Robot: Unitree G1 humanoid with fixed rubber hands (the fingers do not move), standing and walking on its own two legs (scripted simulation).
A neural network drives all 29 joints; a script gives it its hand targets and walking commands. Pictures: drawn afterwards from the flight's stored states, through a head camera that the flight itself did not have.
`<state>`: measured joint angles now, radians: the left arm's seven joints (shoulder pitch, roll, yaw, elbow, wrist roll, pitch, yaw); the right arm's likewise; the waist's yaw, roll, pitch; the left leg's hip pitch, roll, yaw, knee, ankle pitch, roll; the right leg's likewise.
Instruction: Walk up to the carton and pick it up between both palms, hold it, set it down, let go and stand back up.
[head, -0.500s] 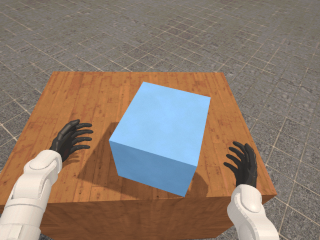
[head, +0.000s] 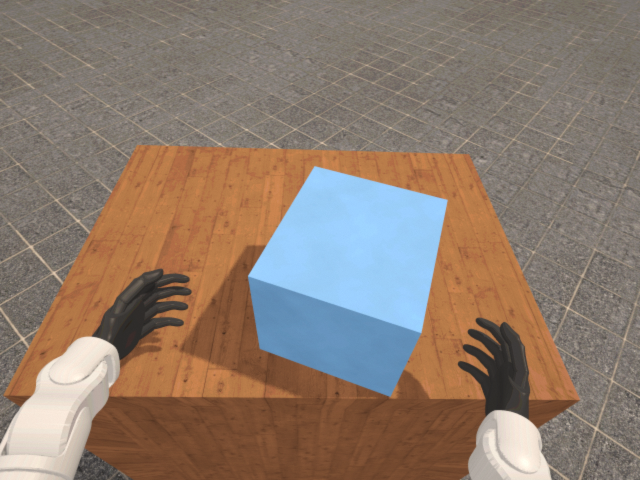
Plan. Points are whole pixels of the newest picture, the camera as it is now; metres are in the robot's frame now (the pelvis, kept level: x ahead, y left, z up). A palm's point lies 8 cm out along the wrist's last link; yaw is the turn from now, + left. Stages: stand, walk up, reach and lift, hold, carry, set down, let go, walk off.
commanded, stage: set down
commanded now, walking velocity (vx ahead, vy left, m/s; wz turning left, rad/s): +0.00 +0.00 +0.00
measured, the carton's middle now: (350, 276) +0.41 -0.02 +0.01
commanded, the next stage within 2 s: let go in 1.76 s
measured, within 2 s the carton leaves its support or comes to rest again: neither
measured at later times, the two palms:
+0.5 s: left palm (99, 412) +0.21 +0.27 +0.02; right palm (514, 457) +0.17 -0.18 +0.02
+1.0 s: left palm (135, 444) +0.18 +0.23 -0.01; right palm (520, 473) +0.16 -0.20 -0.02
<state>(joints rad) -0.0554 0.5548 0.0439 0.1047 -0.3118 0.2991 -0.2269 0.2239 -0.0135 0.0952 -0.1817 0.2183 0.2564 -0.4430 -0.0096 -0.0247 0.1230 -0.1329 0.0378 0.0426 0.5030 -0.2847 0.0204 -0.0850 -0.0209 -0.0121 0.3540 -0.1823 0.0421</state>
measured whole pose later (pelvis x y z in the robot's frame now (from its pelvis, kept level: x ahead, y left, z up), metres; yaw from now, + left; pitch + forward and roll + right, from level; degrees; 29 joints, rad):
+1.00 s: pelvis +0.02 -0.03 +0.00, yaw +1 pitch -6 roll -1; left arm 0.33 0.41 0.02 0.13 -0.19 0.05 -0.16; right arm 0.49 -0.02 0.09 0.11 0.13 -0.11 -0.24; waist 0.04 -0.01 0.16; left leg -0.04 0.05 0.02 0.43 -0.28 -0.02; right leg -0.02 0.00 -0.02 0.34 -0.22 0.02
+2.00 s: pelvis +0.03 -0.04 +0.00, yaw +0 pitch -4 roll +0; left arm 0.24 0.22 0.01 0.47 -0.02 0.10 -0.02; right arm 0.20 -0.17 -0.02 0.72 0.00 -0.24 -0.01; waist 0.00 -0.01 0.10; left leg -0.04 0.05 0.04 0.37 -0.25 -0.03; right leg -0.06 0.00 -0.01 0.37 -0.23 0.00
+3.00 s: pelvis -0.02 -0.03 +0.00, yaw +4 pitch -4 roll +0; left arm 0.28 0.37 0.00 0.90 0.00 -0.03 0.00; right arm 0.19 -0.35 -0.03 0.99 -0.01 -0.03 0.03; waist 0.02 0.00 0.06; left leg -0.15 0.01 -0.02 0.39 -0.17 -0.02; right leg -0.14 -0.04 -0.07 0.39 -0.18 0.02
